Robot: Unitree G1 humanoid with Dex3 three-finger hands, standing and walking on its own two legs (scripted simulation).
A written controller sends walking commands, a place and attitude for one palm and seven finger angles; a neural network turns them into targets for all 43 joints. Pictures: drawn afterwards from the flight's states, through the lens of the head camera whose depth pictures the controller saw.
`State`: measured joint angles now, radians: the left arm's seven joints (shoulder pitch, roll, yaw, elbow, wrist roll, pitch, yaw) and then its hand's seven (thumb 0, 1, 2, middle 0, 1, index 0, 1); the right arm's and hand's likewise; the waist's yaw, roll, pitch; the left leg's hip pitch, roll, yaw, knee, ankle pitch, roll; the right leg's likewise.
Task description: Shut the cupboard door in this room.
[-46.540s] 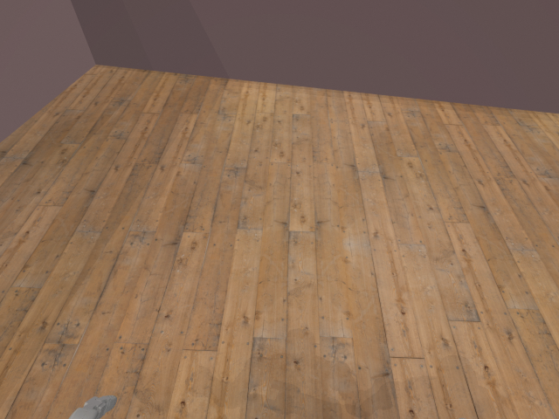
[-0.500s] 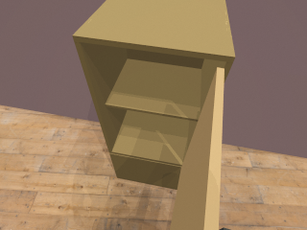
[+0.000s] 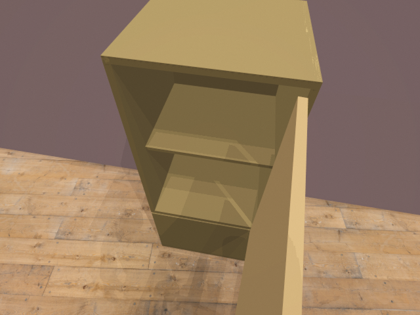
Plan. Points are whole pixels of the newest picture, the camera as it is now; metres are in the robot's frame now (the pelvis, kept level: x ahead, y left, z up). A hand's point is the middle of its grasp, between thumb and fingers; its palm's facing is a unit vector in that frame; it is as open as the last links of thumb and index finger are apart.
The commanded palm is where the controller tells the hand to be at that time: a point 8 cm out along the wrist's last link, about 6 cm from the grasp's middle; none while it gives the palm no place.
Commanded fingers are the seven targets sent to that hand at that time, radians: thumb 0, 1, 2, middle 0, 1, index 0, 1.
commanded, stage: stand and wait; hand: left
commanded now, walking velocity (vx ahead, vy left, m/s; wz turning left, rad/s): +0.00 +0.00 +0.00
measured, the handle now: out of the picture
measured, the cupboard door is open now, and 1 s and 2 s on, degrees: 85 85 86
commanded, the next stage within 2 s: turn or walk to find it in 0.28 s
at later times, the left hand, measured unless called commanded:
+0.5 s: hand out of the picture +0.00 +0.18 -0.18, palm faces +0.08 -0.98 -0.20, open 7.3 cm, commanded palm none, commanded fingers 0.00 0.90 0.90 -0.20 -0.30 -0.20 -0.30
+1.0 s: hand out of the picture -0.02 +0.17 -0.18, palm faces +0.17 -0.97 -0.19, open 7.3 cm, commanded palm none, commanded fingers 0.00 0.90 0.90 -0.20 -0.30 -0.20 -0.30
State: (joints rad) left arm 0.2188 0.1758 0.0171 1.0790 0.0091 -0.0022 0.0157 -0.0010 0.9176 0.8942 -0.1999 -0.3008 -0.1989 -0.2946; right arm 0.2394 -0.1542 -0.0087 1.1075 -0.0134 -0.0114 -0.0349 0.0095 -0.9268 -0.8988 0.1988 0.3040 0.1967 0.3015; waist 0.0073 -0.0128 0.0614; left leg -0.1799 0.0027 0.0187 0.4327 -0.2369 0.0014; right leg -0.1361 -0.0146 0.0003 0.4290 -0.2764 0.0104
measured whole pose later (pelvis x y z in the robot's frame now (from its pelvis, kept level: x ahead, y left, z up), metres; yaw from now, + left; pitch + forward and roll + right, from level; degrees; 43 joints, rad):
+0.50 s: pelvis +0.00 +0.00 +0.00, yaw +3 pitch -1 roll +0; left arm 0.26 0.18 0.02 1.09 0.01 0.01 0.03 0.00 0.91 0.89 -0.20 -0.30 -0.20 -0.29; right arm 0.23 -0.17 -0.01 1.10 -0.01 0.01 -0.03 0.01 -0.91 -0.90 0.20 0.30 0.19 0.30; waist 0.00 -0.02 0.05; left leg -0.20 -0.02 -0.03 0.45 -0.23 0.00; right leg -0.14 -0.03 -0.05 0.45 -0.29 0.01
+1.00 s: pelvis -0.01 -0.01 +0.00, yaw +7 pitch +0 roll +0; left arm 0.26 0.16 0.02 1.08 0.01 0.02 0.03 0.00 0.91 0.89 -0.20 -0.30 -0.20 -0.29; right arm 0.20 -0.17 -0.01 1.05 -0.02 0.02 -0.03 0.01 -0.92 -0.90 0.20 0.30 0.20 0.30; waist 0.02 0.00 0.06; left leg -0.25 -0.03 -0.09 0.49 -0.24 0.00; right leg -0.16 -0.04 -0.11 0.47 -0.31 0.01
